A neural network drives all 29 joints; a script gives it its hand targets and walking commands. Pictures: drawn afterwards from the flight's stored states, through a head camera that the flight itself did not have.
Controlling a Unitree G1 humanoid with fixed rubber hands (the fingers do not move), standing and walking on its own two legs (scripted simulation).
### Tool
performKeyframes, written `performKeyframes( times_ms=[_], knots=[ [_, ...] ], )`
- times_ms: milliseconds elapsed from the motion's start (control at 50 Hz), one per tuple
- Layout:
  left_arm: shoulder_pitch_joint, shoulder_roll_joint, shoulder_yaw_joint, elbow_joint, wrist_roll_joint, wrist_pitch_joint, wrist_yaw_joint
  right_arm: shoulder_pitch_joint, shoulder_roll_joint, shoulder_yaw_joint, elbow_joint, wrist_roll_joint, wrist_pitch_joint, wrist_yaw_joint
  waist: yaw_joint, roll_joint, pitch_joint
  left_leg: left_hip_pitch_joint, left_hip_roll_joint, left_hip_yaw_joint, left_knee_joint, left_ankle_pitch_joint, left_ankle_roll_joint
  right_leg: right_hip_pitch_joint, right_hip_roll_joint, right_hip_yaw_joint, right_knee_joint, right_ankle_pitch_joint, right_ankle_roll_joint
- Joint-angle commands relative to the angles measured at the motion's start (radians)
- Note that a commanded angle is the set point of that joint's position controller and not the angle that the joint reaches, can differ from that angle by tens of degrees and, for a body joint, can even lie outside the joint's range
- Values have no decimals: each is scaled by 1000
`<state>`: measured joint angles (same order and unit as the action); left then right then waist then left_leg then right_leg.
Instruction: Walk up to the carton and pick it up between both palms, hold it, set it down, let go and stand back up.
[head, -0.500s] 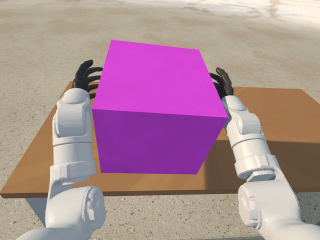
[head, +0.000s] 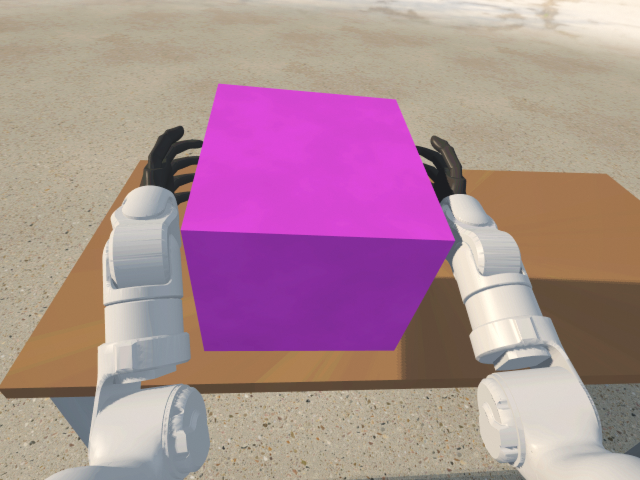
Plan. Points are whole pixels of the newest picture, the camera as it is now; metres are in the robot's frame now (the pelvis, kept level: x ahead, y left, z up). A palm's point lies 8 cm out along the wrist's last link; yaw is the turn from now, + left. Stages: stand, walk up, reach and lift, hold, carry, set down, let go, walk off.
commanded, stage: hold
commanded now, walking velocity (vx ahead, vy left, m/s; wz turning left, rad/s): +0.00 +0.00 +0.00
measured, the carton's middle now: (306, 217) +0.39 +0.00 +0.17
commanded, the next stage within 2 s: set down in 0.80 s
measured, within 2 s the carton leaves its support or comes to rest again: neither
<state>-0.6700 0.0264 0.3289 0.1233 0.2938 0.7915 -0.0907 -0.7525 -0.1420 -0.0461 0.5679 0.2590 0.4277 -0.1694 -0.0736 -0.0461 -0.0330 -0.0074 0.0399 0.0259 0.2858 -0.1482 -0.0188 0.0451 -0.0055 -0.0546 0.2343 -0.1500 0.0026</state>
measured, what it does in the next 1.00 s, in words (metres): stands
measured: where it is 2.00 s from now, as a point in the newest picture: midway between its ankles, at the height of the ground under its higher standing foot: outside the picture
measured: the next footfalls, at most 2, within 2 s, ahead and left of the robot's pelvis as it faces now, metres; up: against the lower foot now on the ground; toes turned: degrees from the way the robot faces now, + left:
none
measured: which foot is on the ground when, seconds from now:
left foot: down 0.00-1.00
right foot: down 0.00-1.00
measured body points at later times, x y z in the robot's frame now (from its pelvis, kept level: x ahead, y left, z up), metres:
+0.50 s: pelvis -0.01 +0.00 +0.00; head -0.06 +0.02 +0.45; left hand +0.37 +0.18 +0.23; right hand +0.38 -0.17 +0.21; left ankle +0.02 +0.13 -0.75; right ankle +0.00 -0.12 -0.75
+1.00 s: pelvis +0.00 +0.00 +0.00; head -0.06 +0.02 +0.44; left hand +0.37 +0.17 +0.24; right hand +0.38 -0.17 +0.23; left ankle +0.02 +0.13 -0.75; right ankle +0.00 -0.12 -0.75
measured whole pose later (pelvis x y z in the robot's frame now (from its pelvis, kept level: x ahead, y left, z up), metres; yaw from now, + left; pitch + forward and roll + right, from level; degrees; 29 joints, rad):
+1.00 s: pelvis +0.00 +0.00 +0.00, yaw +1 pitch -7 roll -1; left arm -0.71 0.03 0.33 0.12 0.29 0.78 -0.08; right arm -0.77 -0.14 -0.07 0.56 0.25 0.41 -0.16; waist -0.08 -0.05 -0.03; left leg -0.03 0.04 0.02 0.30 -0.15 -0.02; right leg 0.03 -0.01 -0.06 0.25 -0.15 0.00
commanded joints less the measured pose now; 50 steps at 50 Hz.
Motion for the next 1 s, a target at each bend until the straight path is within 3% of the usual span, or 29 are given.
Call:
performKeyframes(
  times_ms=[0,120,300,420,660,780,840,900,980],
  knots=[
    [-562,-480,-427,-65,-142,-33,-141,-770,550,337,-301,87,-55,106,-7,55,-252,85,-81,31,3,222,-2,6,70,-4,-17,146,24],
    [-561,-485,-447,-74,-150,-40,-128,-766,547,342,-305,95,-58,105,-12,73,-289,113,-82,27,19,255,-13,5,73,-9,-7,178,27],
    [-553,-462,-393,-27,-133,-39,-132,-772,543,328,-258,73,-58,116,10,30,-268,83,-78,32,-8,189,11,1,71,-8,-17,124,28],
    [-564,-489,-429,-26,-156,-52,-125,-801,558,336,-300,76,-76,112,-3,40,-296,100,-82,29,10,218,5,-3,72,-7,-16,157,30],
    [-560,-480,-426,-40,-143,-47,-125,-763,543,329,-255,80,-67,112,-8,60,-274,99,-79,27,5,225,-4,4,72,-9,-14,142,25],
    [-547,-485,-436,-58,-149,-49,-123,-767,549,346,-290,92,-67,107,-6,52,-291,115,-83,27,17,258,-4,7,75,-10,-11,179,30],
    [-588,-480,-454,-92,-170,-44,-123,-786,529,347,-325,103,-59,103,-20,54,-296,133,-84,7,31,276,-3,11,74,-16,-3,207,33],
    [-599,-472,-428,-73,-155,-64,-128,-790,536,329,-314,75,-76,109,-9,47,-291,109,-86,12,16,230,3,7,67,-17,0,184,35],
    [-586,-447,-347,9,-103,-108,-143,-772,501,228,-227,-19,-145,141,3,56,-227,88,-72,25,-32,99,15,-34,54,-36,-17,42,22]
  ],
)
